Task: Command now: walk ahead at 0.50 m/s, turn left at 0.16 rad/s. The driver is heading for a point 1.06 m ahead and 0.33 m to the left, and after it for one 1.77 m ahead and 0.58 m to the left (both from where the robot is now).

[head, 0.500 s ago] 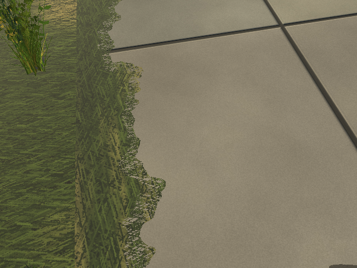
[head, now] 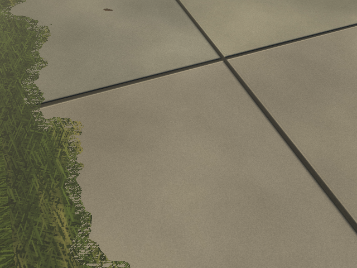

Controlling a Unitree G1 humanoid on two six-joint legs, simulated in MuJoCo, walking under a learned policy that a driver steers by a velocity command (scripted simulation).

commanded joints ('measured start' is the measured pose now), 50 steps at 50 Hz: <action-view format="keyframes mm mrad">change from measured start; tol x64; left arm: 1 -79 25 -1 -82 4 -26 -7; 50 -132 72 11 -29 14 -38 -5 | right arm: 1 -47 -184 -46 -67 12 -8 -15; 50 -69 -201 -68 -195 8 28 -31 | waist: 1 15 110 -6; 50 26 89 -31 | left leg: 1 -5 228 -211 -154 187 175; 14 -642 90 -137 926 -344 -34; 36 -3 -7 115 245 36 108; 38 550 384 -758 53 -170 378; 50 -93 160 -247 -89 178 198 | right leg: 1 4 5 -4 -213 159 26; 12 963 -304 416 -481 89 -204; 35 660 -203 -250 -437 900 -104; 39 -209 66 52 494 -300 9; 50 10 8 3 -193 254 72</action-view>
